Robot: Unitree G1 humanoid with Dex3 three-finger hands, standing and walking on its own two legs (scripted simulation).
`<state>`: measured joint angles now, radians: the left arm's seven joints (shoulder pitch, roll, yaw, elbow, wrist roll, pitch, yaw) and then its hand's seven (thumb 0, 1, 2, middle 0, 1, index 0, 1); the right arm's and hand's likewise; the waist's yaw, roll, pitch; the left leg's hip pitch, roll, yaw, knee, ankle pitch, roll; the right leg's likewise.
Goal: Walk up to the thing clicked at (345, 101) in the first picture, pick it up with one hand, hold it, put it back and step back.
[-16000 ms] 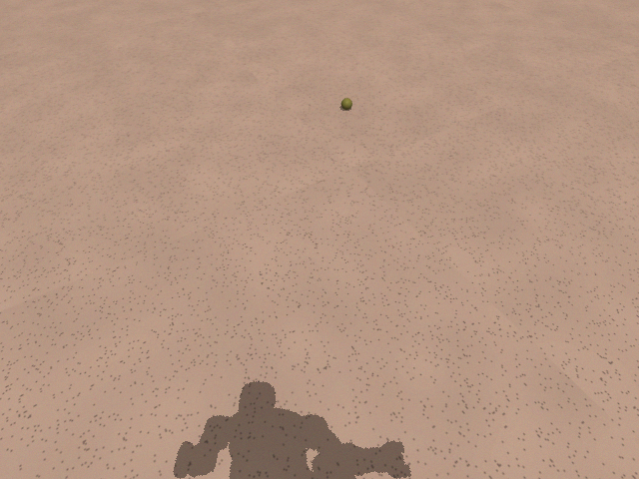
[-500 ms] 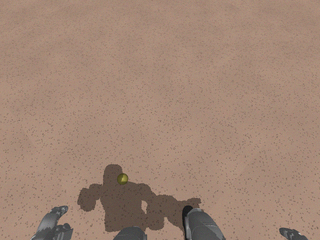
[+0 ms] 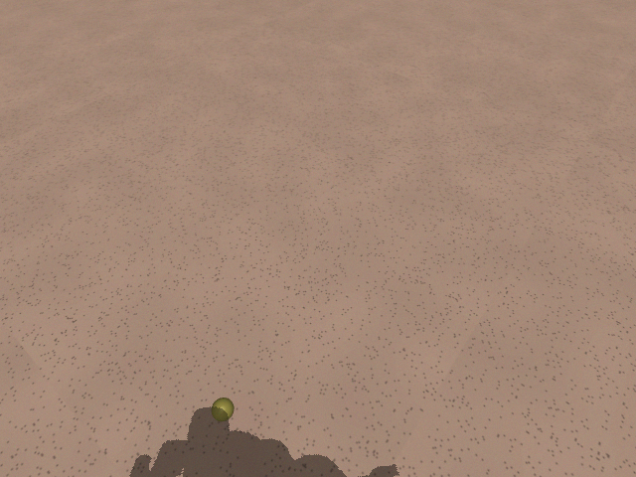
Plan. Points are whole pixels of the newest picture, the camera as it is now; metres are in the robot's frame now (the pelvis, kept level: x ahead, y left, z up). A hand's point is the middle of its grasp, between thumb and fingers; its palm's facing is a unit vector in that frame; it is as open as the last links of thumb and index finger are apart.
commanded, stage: walk up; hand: left
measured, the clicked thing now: (222, 409) +0.42 +0.29 -0.74
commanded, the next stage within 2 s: none
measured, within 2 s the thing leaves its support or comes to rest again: neither
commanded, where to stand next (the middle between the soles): +0.07 +0.02 m, yaw +5 degrees
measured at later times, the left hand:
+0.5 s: hand out of the picture +0.13 +0.28 -0.17, palm faces +0.05 -0.93 -0.35, open 7.4 cm
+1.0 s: hand out of the picture +0.07 +0.28 -0.15, palm faces +0.06 -0.93 -0.38, open 7.4 cm
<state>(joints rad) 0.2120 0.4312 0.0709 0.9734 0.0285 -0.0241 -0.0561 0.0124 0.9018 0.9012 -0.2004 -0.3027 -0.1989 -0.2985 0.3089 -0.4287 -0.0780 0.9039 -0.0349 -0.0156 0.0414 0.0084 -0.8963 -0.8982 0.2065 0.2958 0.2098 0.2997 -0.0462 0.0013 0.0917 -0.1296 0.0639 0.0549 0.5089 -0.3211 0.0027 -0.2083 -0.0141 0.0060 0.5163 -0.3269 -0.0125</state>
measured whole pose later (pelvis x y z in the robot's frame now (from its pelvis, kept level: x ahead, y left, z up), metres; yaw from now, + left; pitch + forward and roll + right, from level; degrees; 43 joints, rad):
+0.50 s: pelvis +0.04 +0.01 -0.01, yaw +4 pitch -4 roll -1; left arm 0.12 0.38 0.03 0.89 -0.02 0.01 0.02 0.01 0.90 0.90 -0.20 -0.30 -0.20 -0.30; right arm 0.18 -0.36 -0.04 0.89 -0.02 0.02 0.02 0.01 -0.90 -0.90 0.20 0.30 0.21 0.30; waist -0.01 -0.01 0.21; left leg -0.35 -0.01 -0.03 0.63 -0.22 0.03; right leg -0.29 -0.01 0.01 0.87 -0.54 -0.02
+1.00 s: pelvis +0.02 +0.01 -0.01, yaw +4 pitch -4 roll -1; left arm 0.17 0.37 0.02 1.02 0.01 -0.01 0.00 0.01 0.90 0.90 -0.20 -0.30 -0.20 -0.30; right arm 0.12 -0.35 -0.01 1.00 0.00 0.02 0.03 0.01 -0.90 -0.90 0.20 0.30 0.21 0.30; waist 0.01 0.03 0.09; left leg -0.30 -0.02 -0.04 0.53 -0.17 0.01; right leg -0.15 -0.02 -0.01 0.55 -0.32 0.01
